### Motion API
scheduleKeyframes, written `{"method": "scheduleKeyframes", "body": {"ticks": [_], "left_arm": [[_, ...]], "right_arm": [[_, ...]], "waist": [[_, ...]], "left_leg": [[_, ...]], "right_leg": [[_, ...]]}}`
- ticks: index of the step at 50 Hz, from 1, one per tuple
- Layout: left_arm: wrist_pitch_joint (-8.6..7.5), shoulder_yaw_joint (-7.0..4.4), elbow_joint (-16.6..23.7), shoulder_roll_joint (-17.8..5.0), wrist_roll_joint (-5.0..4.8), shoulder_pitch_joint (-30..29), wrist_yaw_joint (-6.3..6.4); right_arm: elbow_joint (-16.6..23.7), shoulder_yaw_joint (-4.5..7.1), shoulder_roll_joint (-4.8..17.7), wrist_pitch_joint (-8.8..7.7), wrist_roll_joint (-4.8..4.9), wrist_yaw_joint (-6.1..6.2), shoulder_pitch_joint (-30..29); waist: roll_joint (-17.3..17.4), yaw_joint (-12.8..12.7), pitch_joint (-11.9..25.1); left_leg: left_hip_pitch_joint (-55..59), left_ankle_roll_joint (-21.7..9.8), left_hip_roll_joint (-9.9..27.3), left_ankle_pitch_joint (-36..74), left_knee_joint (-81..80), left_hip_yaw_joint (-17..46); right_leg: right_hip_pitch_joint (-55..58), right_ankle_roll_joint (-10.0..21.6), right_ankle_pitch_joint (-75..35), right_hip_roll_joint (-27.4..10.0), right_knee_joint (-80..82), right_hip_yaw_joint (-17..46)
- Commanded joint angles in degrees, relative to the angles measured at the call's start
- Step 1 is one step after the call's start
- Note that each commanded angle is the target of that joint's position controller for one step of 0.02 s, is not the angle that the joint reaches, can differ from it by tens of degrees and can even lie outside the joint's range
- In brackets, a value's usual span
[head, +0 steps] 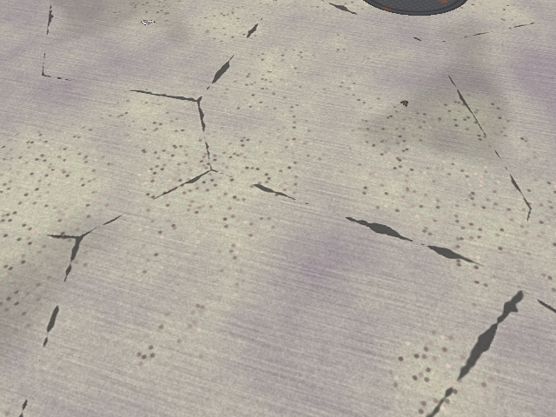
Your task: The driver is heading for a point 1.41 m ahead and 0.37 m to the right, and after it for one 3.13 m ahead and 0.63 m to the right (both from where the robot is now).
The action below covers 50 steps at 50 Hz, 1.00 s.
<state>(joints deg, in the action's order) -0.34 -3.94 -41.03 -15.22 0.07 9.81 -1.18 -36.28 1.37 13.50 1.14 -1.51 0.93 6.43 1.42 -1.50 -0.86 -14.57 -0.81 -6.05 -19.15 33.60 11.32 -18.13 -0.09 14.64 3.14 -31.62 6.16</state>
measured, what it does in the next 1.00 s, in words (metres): steps on the spot, turning right: right foot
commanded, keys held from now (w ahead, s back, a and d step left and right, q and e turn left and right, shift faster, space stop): e+shift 0.58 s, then q+shift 0.42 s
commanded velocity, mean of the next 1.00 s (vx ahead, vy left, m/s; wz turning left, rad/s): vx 0.00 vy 0.00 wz -0.39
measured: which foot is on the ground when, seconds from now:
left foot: down 0.00-0.58, up 0.60-1.00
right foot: down 0.00-0.18, up 0.20-0.56, down 0.58-1.00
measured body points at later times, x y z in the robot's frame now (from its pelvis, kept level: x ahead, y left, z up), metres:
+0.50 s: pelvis +0.01 -0.02 +0.01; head +0.07 -0.04 +0.45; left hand +0.30 +0.15 -0.09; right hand +0.01 -0.33 -0.10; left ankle -0.02 +0.11 -0.73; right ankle -0.01 -0.15 -0.69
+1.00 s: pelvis +0.04 -0.08 +0.01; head +0.07 -0.09 +0.45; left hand +0.31 +0.08 -0.09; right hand +0.02 -0.38 -0.10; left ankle +0.09 +0.05 -0.69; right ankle -0.01 -0.15 -0.73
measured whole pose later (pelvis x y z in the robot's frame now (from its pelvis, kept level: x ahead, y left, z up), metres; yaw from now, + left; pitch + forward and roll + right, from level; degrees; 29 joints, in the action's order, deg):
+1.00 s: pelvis +0.04 -0.08 +0.01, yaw -23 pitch +1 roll -1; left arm 1.5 -3.2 -40.5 -13.7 1.2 4.0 2.0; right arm -40.1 4.3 16.9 4.3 1.2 0.7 12.8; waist 1.0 1.6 -3.2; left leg -26.3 5.2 5.8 -24.1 52.8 -1.2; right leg -11.3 3.0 15.1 -0.1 -25.2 -11.0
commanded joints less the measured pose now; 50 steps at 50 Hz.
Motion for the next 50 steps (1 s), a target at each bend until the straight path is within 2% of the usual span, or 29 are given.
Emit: {"method": "scheduleKeyframes", "body": {"ticks": [1, 5, 8, 9, 10, 11, 12, 13, 15, 16, 18, 21, 24, 27, 28, 29, 30, 31, 32, 33, 34, 35, 36, 38, 39, 41, 42, 46, 50], "left_arm": [[-0.79, -2.95, 6.7, -11.5, -1.47, -5.5, 0.53], [0.49, -3.89, 7.1, -11.9, -1.73, -2.4, 1.81], [2.43, -4.14, 8.9, -11.6, -2.72, -6.5, 2.65], [2.76, -3.58, 10.1, -9.7, -3.03, -7.6, 2.82], [2.50, -3.05, 10.6, -8.5, -3.01, -4.8, 2.65], [2.08, -4.06, 9.1, -11.2, -1.89, -1.4, 2.36], [2.17, -4.98, 7.7, -13.3, -1.75, 0.5, 1.98], [2.69, -5.04, 6.9, -12.7, -1.99, 0.6, 1.81], [3.29, -3.70, 7.5, -9.0, -2.18, -1.3, 1.22], [3.32, -3.06, 8.3, -7.8, -2.47, -2.7, 0.75], [3.22, -2.33, 10.2, -6.8, -2.55, -5.9, 0.03], [3.12, -1.73, 12.2, -6.2, -2.05, -8.0, -0.82], [3.46, -2.12, 12.5, -7.1, -1.82, -7.3, -1.30], [4.69, -3.18, 12.1, -8.2, -1.99, -5.0, -1.31], [4.85, -3.88, 10.9, -8.7, -1.99, -1.0, -1.07], [4.68, -5.29, 8.8, -11.1, -1.74, 6.2, 0.00], [4.17, -6.89, 9.4, -18.3, -1.65, 9.3, 1.33], [2.77, -6.42, 12.0, -21.4, 1.19, 4.7, 1.19], [1.80, -4.35, 11.9, -15.0, 1.37, 4.1, 0.72], [1.08, -2.73, 10.2, -10.9, 0.62, 1.4, 0.82], [0.86, -1.74, 9.3, -7.7, -0.42, -1.6, 1.03], [0.60, -0.68, 8.4, -5.2, -0.66, -4.4, 1.37], [0.25, 0.01, 7.7, -4.2, 0.21, -5.8, 1.70], [-0.49, 0.04, 6.3, -4.2, 1.86, -7.4, 2.11], [-0.60, -0.24, 5.9, -5.0, 2.09, -7.5, 2.37], [0.05, -1.59, 4.9, -9.1, 1.81, -5.8, 3.11], [0.56, -2.03, 4.4, -10.1, 1.58, -5.0, 3.39], [1.19, -1.90, 3.6, -8.2, 1.11, -4.8, 3.68], [1.51, -2.62, 3.6, -9.0, 1.00, -5.6, 3.45]], "right_arm": [[3.8, 4.37, 9.8, -0.35, 0.41, 0.91, 1.6], [3.9, 4.48, 6.0, -1.09, 1.35, -0.10, 1.5], [1.6, 5.14, 6.1, -1.79, 1.99, -0.90, 5.4], [1.1, 6.03, 9.3, -1.63, 1.40, -0.89, 5.9], [1.1, 6.97, 13.2, -1.40, 0.29, -0.71, 4.9], [2.4, 6.41, 10.9, -1.76, -0.67, -0.37, 2.7], [3.2, 5.67, 8.8, -1.75, -0.27, 0.17, 1.4], [3.5, 5.43, 8.2, -1.67, 0.42, 0.66, -0.4], [2.8, 5.40, 8.6, -1.53, 1.58, 1.39, -0.1], [2.4, 5.60, 9.4, -1.14, 1.29, 1.72, 1.5], [1.6, 5.96, 10.6, -0.42, 0.78, 2.06, 4.5], [1.1, 6.56, 12.8, 0.08, 1.05, 1.74, 5.1], [0.8, 7.01, 14.3, -0.14, 1.84, 1.03, 3.4], [0.1, 7.13, 14.2, -1.25, 3.22, -0.10, 2.5], [0.0, 7.08, 13.8, -1.60, 3.72, -0.34, 1.4], [-0.7, 6.68, 12.4, -2.04, 3.78, -0.70, 2.3], [1.6, 5.43, 8.7, -2.53, 1.39, -0.90, 2.7], [3.4, 4.34, 8.0, -2.87, 0.19, -0.88, 2.8], [1.5, 5.14, 11.9, -2.41, 1.67, -0.86, 0.1], [0.9, 4.99, 11.9, -1.67, 2.75, -0.49, 0.2], [-0.7, 4.69, 10.7, -1.04, 2.41, 0.23, 1.5], [-1.6, 4.44, 10.1, -0.32, 1.70, 0.72, 2.7], [-3.1, 4.13, 9.0, 0.26, 1.54, 0.53, 5.2], [-4.4, 3.60, 7.9, 0.77, 2.36, 0.32, 7.8], [-3.9, 3.42, 8.0, 0.84, 2.54, 0.36, 6.6], [-1.9, 3.80, 10.1, 1.12, 2.60, 0.56, 3.8], [-1.2, 4.04, 10.9, 1.41, 2.79, 0.59, 3.3], [0.4, 4.25, 9.7, 2.42, 2.83, 0.37, 2.9], [2.2, 3.83, 7.6, 2.28, 2.73, -0.82, 2.7]], "waist": [[-11.9, 3.6, 3.3], [-12.3, 2.3, 6.9], [-9.8, 4.4, 8.9], [-3.7, 3.8, 8.2], [10.5, 1.5, 5.9], [10.0, 0.7, 6.1], [4.5, 0.0, 6.0], [1.7, -0.8, 4.8], [3.3, 0.6, 2.2], [4.4, 1.9, 1.9], [5.1, 4.0, 2.4], [5.6, 5.0, 3.0], [6.4, 4.0, 3.1], [7.3, 2.3, 4.2], [6.7, -0.3, 5.6], [3.2, -3.8, 8.4], [-12.2, -3.6, 10.0], [-19.4, -1.5, 19.5], [-8.7, -4.5, 19.0], [-7.2, -2.1, 13.9], [-3.9, 0.0, 10.2], [-5.1, 1.6, 8.6], [-6.9, 3.0, 8.5], [-8.1, 3.8, 7.4], [-8.4, 3.1, 6.3], [-8.8, 1.1, 4.1], [-8.4, 0.5, 3.3], [-6.8, -0.1, -0.1], [-6.4, 0.2, 2.0]], "left_leg": [[-1.3, 1.7, 0.9, -0.1, 2.3, -5.0], [-5.7, 2.1, 0.0, -8.0, 2.9, -5.5], [4.2, 1.2, 2.2, 3.1, -9.5, -5.2], [10.4, -1.6, 8.2, 10.1, -12.4, 0.4], [14.1, -8.2, 19.4, 27.5, -14.7, 11.7], [14.9, -14.0, 27.7, 41.0, -13.2, 15.8], [14.2, -14.8, 28.0, 44.6, -12.1, 11.4], [13.4, -12.8, 24.7, 42.5, -11.3, 6.2], [15.3, -9.9, 20.2, 44.0, -10.7, -1.7], [15.5, -9.9, 19.3, 45.2, -11.0, -4.2], [17.7, -10.8, 20.1, 44.7, -11.6, -6.5], [18.0, -10.9, 21.9, 42.5, -12.1, -9.9], [14.7, -9.5, 22.6, 42.1, -11.3, -14.6], [13.2, -6.8, 23.1, 43.0, -5.9, -18.5], [11.0, -5.0, 22.0, 45.2, -0.1, -20.8], [3.9, -1.4, 19.0, 42.5, 10.5, -23.1], [-16.4, 3.7, 12.4, 2.2, 28.6, -23.6], [-25.7, 5.7, 5.2, -22.1, 42.8, -13.0], [-25.0, 5.2, 8.4, -20.0, 45.4, -7.9], [-24.0, 4.1, 10.7, -16.0, 41.5, -8.3], [-22.1, 4.0, 12.1, -12.3, 35.5, -8.5], [-17.5, 4.7, 12.7, -7.7, 31.1, -8.6], [-11.1, 5.3, 12.1, -3.7, 29.8, -9.3], [-6.0, 6.2, 11.2, -0.4, 22.7, -9.0], [-5.6, 6.4, 11.0, 0.1, 19.6, -9.1], [-9.3, 6.4, 10.7, -1.6, 19.5, -10.4], [-11.7, 6.3, 11.2, -2.8, 20.7, -10.3], [-18.4, 6.4, 13.3, -4.8, 22.7, -9.9], [-16.1, 5.5, 13.0, -5.9, 17.4, -13.0]], "right_leg": [[4.0, 10.6, -17.9, -11.3, 8.7, 20.3], [10.6, 12.8, -24.5, -12.6, 6.5, 26.3], [5.3, 8.9, -20.4, -8.5, 3.1, 23.3], [-3.3, 5.6, -11.9, -4.2, -2.3, 17.9], [-14.1, 1.2, 8.6, 3.6, -10.7, 7.6], [-17.6, -1.6, 20.4, 1.9, -24.1, 5.4], [-18.4, -3.0, 19.3, -0.4, -32.3, 4.4], [-19.0, -4.0, 15.9, -1.6, -35.3, 3.2], [-23.7, -5.1, 8.5, -3.6, -34.7, 0.4], [-23.9, -5.7, 6.9, -3.8, -33.3, -1.8], [-24.0, -6.2, 5.8, -5.1, -29.4, -4.4], [-20.8, -5.6, 5.3, -6.8, -22.2, -6.6], [-13.9, -3.7, 4.2, -6.3, -15.7, -9.9], [-6.1, -0.6, 3.5, -4.3, -7.5, -12.5], [0.5, 1.1, 0.4, -2.6, -2.0, -13.3], [12.7, 4.3, -8.3, -1.2, 4.0, -10.4], [28.3, 10.6, -40.2, -13.3, 6.3, 9.7], [29.8, 25.1, -44.7, -28.3, 8.0, 29.7], [25.7, 23.8, -41.5, -27.1, 9.3, 21.1], [20.4, 19.5, -36.1, -23.7, 9.0, 13.5], [16.0, 15.5, -29.5, -19.3, 9.5, 8.7], [11.6, 13.5, -28.2, -17.2, 10.3, 5.0], [7.1, 13.0, -30.2, -15.5, 11.5, 1.0], [4.7, 12.2, -29.5, -14.1, 12.8, -4.2], [4.8, 12.0, -27.5, -14.2, 13.2, -5.2], [7.3, 13.6, -23.7, -17.1, 14.3, -3.6], [8.5, 14.4, -20.5, -18.8, 15.0, -2.4], [11.5, 15.1, -12.8, -22.1, 16.7, -1.7], [14.8, 14.1, -23.2, -22.3, 13.6, -6.9]]}}
Velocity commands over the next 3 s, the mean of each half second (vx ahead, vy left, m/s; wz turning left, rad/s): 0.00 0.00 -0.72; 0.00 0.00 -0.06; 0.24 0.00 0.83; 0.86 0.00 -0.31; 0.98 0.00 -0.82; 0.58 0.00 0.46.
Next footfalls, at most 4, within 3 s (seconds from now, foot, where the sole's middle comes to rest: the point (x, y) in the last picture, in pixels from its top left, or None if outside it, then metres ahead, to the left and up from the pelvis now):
0.58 right None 0.02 -0.17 -0.77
1.14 left None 0.12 0.04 -0.77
1.64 right None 0.33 -0.17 -0.77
2.06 left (313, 314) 0.76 -0.02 -0.77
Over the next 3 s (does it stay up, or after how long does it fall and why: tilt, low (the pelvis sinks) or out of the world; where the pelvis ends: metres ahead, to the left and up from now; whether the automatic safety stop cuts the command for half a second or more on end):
stays up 1.25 -0.46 -0.02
